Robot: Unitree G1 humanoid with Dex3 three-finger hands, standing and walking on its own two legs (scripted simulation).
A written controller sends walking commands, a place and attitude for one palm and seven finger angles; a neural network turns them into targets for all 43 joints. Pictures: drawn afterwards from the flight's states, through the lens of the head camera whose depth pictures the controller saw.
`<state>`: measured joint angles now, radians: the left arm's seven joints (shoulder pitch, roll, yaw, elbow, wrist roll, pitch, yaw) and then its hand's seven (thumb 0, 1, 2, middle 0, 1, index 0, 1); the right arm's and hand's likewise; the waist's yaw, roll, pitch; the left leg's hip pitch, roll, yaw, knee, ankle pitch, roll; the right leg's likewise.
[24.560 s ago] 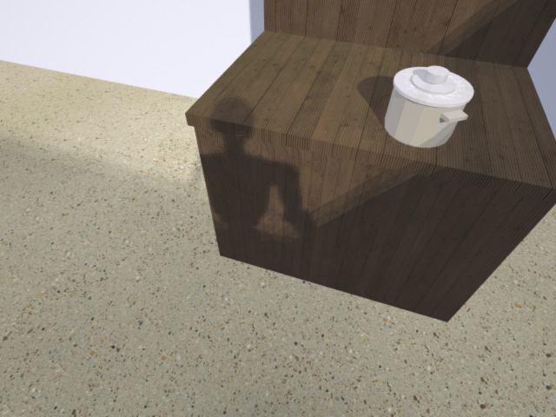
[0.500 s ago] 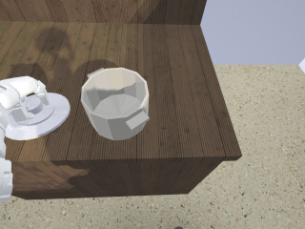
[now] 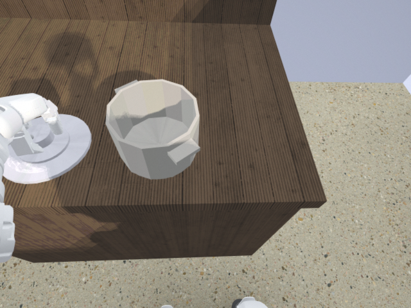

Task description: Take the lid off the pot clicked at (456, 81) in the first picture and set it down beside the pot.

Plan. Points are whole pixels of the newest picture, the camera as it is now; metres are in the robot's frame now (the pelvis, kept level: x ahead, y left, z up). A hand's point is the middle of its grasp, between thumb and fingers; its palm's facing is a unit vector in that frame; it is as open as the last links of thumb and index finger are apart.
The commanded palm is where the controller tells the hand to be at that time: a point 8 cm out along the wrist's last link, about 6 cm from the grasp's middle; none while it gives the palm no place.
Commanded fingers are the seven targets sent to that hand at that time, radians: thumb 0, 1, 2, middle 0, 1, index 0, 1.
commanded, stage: open the fingers wide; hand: left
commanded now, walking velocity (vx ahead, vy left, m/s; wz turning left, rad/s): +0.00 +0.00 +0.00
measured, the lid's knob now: (38, 136) +0.45 +0.33 +0.04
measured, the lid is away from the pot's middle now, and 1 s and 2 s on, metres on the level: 0.24 0.24 0.24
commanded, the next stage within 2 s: raise the empty hand in 1.10 s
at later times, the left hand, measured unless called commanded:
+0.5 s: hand (28, 141) +0.42 +0.33 +0.06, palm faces -0.47 -0.11 -0.88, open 8.2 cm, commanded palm +0.45 +0.33 +0.09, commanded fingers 0.00 0.20 0.76 -0.50 -0.93 -0.50 -0.93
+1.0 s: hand (24, 141) +0.43 +0.35 +0.05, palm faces -0.47 -0.11 -0.88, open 10.6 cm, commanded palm +0.45 +0.33 +0.09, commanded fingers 0.00 0.04 0.55 -0.31 -0.92 -0.31 -0.92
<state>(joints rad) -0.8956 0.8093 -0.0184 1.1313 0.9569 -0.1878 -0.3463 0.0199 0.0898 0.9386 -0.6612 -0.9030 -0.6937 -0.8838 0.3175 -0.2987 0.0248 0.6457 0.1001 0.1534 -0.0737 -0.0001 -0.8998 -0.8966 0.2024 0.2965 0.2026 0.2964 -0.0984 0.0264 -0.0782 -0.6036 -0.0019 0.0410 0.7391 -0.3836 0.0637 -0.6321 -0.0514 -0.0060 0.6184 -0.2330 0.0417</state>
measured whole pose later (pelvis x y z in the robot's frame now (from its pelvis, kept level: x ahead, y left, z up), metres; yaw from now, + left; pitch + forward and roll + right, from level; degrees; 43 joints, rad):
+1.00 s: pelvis -0.01 +0.00 -0.01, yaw -1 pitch +16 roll -3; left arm -0.84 0.86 0.05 1.06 0.98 -0.23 -0.34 0.00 0.06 0.57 -0.41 -1.03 -0.36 -0.94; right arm 0.32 -0.29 0.02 0.64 0.09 0.19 -0.09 0.00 -0.90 -0.90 0.20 0.30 0.20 0.30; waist -0.10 0.02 -0.09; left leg -0.68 0.01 0.04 0.80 -0.40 0.07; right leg -0.70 -0.04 0.00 0.65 -0.24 0.03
